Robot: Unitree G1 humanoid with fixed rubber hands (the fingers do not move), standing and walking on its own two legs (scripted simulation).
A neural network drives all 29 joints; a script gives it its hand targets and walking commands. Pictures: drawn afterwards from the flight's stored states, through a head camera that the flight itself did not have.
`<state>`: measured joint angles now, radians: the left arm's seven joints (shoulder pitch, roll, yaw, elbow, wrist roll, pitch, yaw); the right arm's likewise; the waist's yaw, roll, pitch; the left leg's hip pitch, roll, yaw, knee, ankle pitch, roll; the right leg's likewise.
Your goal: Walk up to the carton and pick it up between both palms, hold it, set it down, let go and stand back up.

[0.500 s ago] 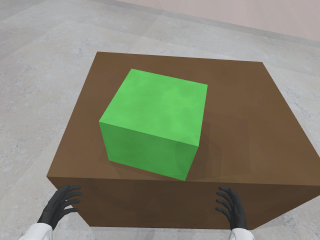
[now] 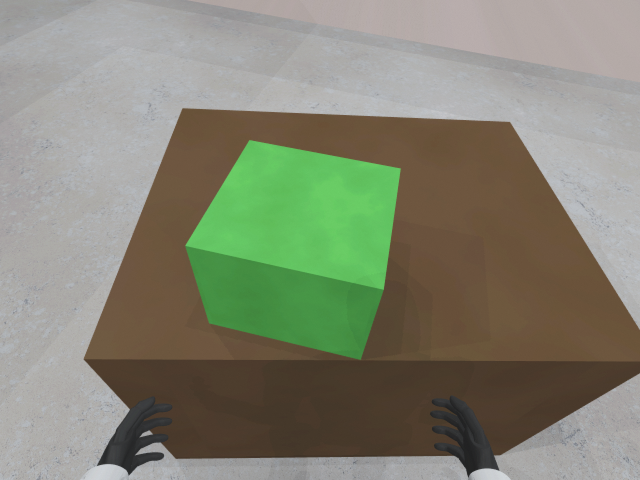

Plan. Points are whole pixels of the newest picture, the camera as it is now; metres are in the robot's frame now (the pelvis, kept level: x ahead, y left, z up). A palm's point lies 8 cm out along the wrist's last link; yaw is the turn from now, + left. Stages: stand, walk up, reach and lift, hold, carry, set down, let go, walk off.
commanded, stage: set down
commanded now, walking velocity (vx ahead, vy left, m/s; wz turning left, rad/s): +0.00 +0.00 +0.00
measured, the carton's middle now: (303, 247) +0.46 +0.03 -0.02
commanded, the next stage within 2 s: let go in 0.10 s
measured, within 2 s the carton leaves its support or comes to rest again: neither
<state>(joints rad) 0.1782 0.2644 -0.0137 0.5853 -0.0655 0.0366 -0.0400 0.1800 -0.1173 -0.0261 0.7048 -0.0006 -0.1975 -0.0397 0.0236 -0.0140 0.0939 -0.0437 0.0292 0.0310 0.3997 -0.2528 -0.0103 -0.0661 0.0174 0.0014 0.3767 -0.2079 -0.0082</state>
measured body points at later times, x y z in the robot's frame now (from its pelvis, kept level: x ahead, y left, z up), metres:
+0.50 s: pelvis +0.00 -0.01 +0.00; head +0.01 +0.00 +0.45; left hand +0.17 +0.22 -0.09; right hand +0.16 -0.24 -0.09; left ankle -0.02 +0.12 -0.74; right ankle +0.01 -0.11 -0.74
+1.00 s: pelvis -0.01 +0.01 +0.00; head -0.02 +0.01 +0.45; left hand +0.07 +0.27 -0.12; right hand +0.07 -0.25 -0.13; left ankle -0.02 +0.12 -0.74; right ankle +0.01 -0.12 -0.74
